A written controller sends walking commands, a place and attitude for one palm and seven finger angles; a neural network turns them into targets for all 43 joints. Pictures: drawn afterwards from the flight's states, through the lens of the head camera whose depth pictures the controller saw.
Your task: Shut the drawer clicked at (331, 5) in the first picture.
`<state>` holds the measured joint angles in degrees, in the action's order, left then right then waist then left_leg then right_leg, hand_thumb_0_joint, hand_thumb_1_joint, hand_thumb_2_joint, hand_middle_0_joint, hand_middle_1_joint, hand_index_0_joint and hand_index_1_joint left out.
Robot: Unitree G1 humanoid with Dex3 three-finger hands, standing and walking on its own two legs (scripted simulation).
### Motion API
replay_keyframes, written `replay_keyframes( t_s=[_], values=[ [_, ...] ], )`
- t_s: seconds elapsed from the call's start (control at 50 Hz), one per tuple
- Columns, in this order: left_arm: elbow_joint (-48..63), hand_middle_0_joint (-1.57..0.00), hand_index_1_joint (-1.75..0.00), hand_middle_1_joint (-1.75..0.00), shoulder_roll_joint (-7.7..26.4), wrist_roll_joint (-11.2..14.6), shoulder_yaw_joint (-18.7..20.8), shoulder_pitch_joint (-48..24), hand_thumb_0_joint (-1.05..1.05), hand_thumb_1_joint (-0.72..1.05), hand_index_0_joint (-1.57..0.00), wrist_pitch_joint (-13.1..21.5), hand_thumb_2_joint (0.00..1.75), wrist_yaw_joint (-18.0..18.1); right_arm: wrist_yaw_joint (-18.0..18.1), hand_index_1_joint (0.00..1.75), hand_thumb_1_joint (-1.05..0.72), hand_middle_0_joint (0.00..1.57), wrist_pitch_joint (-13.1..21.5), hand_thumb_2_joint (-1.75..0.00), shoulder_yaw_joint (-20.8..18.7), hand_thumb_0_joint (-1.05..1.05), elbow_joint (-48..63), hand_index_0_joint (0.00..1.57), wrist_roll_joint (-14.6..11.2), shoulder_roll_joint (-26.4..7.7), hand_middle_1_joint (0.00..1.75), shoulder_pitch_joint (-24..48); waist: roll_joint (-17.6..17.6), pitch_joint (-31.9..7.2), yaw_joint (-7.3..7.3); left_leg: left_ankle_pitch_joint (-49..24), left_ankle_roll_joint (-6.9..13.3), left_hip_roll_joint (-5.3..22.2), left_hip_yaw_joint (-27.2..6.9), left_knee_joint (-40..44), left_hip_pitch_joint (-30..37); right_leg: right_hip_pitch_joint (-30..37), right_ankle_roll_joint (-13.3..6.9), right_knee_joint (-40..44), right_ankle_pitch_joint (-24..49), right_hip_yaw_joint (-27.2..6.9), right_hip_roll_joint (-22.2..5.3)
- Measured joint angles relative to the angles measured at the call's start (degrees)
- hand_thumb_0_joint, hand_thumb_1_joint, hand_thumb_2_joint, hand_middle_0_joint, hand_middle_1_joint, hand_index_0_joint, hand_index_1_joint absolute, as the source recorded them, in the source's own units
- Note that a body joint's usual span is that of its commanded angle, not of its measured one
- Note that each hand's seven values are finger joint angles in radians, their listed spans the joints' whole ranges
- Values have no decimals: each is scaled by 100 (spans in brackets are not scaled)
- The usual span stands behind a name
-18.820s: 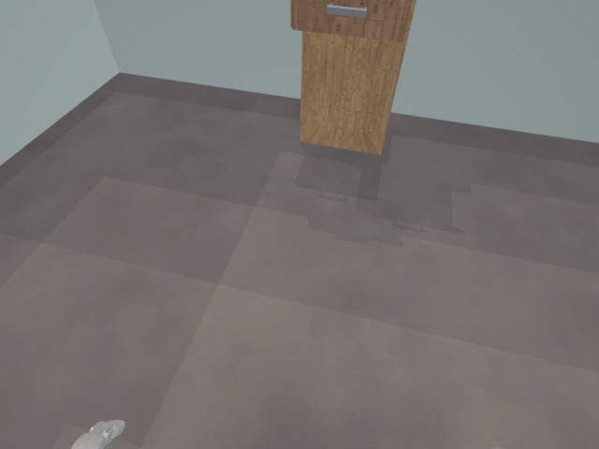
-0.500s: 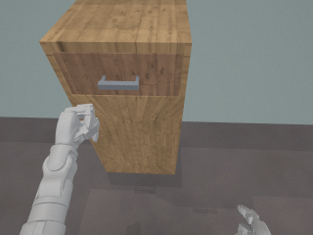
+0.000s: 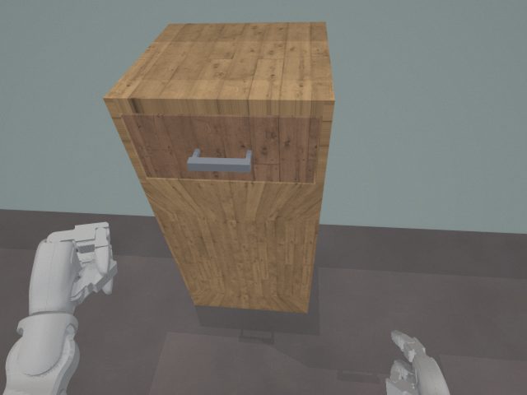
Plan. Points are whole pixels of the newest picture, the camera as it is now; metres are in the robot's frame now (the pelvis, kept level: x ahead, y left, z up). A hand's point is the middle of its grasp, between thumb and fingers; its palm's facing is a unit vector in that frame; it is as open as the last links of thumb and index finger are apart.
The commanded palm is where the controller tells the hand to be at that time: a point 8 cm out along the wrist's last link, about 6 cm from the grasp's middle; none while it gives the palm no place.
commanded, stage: draw the hand back to the body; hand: left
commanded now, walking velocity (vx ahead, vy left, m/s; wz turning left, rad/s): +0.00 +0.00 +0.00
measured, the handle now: (221, 159) +0.57 +0.16 +0.04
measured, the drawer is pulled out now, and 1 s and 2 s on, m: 0.00 0.00 0.00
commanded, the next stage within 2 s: step back with the hand held close in 0.42 s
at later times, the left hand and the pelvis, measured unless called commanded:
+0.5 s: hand (58, 298) +0.18 +0.25 +0.15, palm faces +0.39 -0.84 -0.38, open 3.2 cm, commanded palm +0.13 +0.29 +0.17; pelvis +0.00 +0.01 +0.00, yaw +0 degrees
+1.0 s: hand (46, 308) +0.17 +0.26 +0.15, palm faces +0.23 -0.81 -0.54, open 3.2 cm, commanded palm +0.11 +0.31 +0.17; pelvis -0.03 +0.03 -0.01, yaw -2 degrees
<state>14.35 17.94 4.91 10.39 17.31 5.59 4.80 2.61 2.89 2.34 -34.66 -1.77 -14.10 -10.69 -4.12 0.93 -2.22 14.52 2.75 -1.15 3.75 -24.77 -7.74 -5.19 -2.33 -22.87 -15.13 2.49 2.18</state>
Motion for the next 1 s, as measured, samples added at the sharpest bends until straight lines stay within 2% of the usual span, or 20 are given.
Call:
replay_keyframes(
  t_s=[0.1,0.28,0.34,0.46,0.56,0.6,0.66,0.7,0.84,0.9,1.0],
  values=[
    [534,-140,-160,-160,29,-5,171,684,1,90,-140,-4,90,-35,-52,30,-90,20,20,-90,-53,1,6,20,39,5,30,-24,-40,-31,-23,26,26,-18,25,60,101,104,32,80,-6,-31,-14],
    [1328,-140,-160,-160,210,-37,608,1487,1,89,-141,8,90,20,-11,30,-90,20,147,-90,-152,2,-39,20,58,-16,30,-51,-63,-86,-170,91,57,-29,12,8,138,194,71,133,-15,-22,-24],
    [1386,-140,-160,-160,177,-50,670,1511,1,89,-141,39,90,51,3,30,-90,20,175,-90,-167,2,-43,20,60,-26,30,-24,-81,-71,-196,86,74,-47,-3,-5,138,203,87,123,-15,-4,-42],
    [1184,-140,-160,-160,18,-76,551,1333,1,89,-141,-8,90,72,40,30,-90,20,175,-90,-133,1,-44,20,78,5,30,21,-30,-7,-191,36,97,-79,-13,9,105,151,103,83,0,10,-74],
    [1268,-140,-160,-160,76,-88,499,1348,1,89,-141,-55,90,77,50,30,-90,20,234,-90,-95,1,-58,20,97,47,30,-54,43,-21,-167,36,96,-67,14,15,129,171,103,101,19,-18,-64],
    [1377,-140,-160,-160,189,-109,667,1277,1,89,-141,27,90,39,52,30,-90,20,194,-90,-77,2,19,20,92,36,30,-72,32,-15,-180,64,104,-27,46,-53,66,129,104,106,42,-50,-28],
    [1446,-141,-160,-160,419,-115,1111,1135,1,89,-141,359,90,75,26,30,-90,20,107,-90,-79,1,79,21,109,33,30,30,34,46,-106,61,117,21,118,-115,-102,-39,114,108,120,-120,13],
    [1402,-140,-160,-160,446,-103,1237,1130,1,89,-141,490,90,89,-7,30,-90,20,25,-90,-112,1,133,21,103,10,30,94,34,90,-34,8,141,18,193,-74,-200,-186,144,90,172,-191,5],
    [1304,-140,-160,-160,322,-209,843,1695,1,89,-140,408,90,-18,3,30,-90,20,-263,-90,-310,1,305,21,65,-38,30,105,150,219,232,-142,258,-103,391,7,-518,-729,262,-227,168,-373,-122],
    [1616,-140,-160,-160,464,-249,836,1952,1,89,-140,380,90,-22,45,30,-90,20,-303,-90,-333,1,372,20,58,13,30,-8,328,282,240,-134,279,-128,395,-113,-664,-907,272,-429,112,-369,-153],
    [2175,-140,-160,-160,783,-239,1187,2047,1,89,-140,500,90,85,87,29,-90,20,-163,-90,-323,2,428,20,93,78,30,-160,520,317,169,-113,296,-193,346,-343,-822,-1103,289,-820,-18,-366,-215]
  ],
)
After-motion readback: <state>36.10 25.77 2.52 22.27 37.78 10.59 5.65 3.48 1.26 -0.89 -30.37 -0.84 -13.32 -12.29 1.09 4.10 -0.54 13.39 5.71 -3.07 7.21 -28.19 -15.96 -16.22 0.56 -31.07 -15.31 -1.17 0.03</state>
